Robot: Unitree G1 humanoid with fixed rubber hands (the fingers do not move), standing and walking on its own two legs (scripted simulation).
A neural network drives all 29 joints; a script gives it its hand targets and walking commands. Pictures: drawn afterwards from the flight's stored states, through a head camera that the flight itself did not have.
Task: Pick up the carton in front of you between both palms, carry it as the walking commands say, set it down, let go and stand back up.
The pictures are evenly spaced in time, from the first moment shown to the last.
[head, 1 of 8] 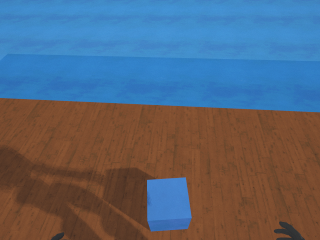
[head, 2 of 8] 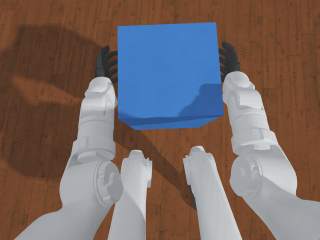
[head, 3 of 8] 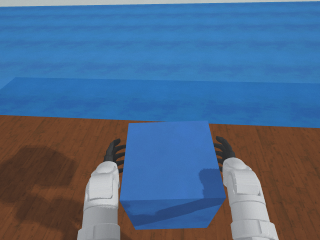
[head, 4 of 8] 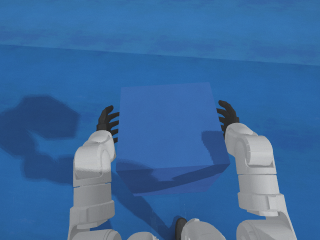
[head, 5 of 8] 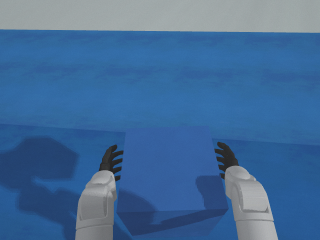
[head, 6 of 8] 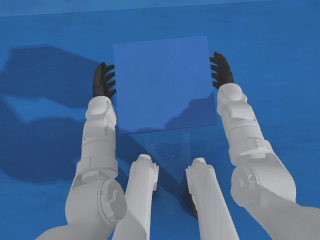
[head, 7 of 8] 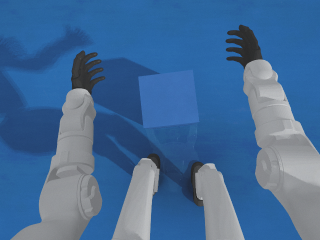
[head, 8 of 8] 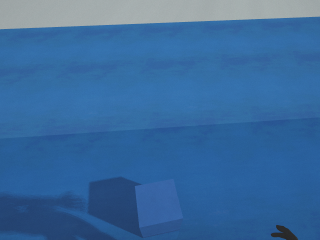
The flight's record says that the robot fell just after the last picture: no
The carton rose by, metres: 0.69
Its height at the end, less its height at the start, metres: -0.14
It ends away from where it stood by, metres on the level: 3.32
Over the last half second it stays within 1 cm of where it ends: yes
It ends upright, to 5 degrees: yes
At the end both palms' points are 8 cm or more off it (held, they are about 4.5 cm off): yes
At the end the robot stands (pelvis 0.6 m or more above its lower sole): yes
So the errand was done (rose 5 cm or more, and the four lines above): yes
